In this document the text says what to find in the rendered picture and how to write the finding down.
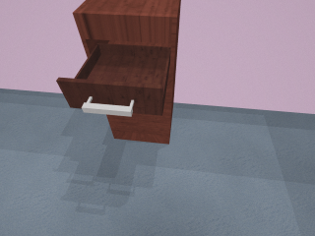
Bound drawer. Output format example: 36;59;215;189
56;43;171;116

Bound handle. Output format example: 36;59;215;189
82;96;135;117

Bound cabinet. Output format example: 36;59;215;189
73;0;181;145

